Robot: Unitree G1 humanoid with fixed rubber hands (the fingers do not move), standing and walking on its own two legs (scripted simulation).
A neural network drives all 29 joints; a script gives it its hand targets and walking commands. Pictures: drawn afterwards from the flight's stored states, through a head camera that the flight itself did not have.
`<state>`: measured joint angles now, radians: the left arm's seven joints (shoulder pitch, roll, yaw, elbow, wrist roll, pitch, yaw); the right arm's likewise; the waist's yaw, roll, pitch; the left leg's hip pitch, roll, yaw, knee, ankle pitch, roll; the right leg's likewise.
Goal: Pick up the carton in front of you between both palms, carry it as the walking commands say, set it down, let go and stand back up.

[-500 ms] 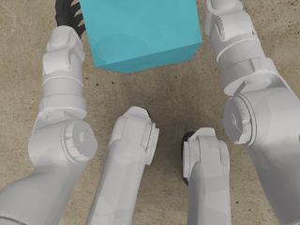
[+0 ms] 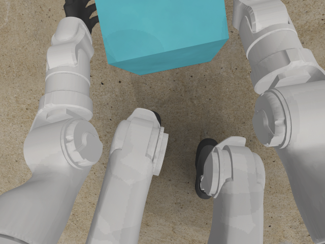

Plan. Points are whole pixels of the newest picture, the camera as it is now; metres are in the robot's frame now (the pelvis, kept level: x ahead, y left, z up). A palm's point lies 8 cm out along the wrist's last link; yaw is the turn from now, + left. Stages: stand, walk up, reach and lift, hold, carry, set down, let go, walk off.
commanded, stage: set down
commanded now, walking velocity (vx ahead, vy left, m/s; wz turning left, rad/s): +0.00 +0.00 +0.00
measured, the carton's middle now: (163, 17) +0.52 +0.14 -0.25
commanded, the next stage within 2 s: let go in 1.64 s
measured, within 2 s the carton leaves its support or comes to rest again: rests again in 0.34 s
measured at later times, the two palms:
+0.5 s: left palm (68, 27) +0.45 +0.32 -0.19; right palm out of the picture +0.58 -0.02 -0.20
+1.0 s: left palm out of the picture +0.46 +0.35 -0.05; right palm out of the picture +0.60 +0.00 -0.05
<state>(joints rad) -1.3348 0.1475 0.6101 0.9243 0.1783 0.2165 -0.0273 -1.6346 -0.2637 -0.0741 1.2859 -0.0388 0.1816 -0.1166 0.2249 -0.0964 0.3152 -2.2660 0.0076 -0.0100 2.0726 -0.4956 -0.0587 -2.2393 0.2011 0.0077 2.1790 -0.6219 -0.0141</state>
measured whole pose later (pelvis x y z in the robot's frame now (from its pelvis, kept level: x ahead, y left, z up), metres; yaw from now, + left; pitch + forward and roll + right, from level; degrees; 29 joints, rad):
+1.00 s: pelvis +0.00 +0.02 +0.05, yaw +3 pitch +40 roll +0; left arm -1.26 0.24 0.36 0.86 -0.13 0.21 0.13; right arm -1.54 -0.41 -0.04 1.12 0.07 0.26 -0.05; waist 0.23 -0.06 0.19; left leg -2.16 -0.01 0.02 1.91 -0.44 0.02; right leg -2.07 0.07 -0.01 2.01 -0.63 -0.01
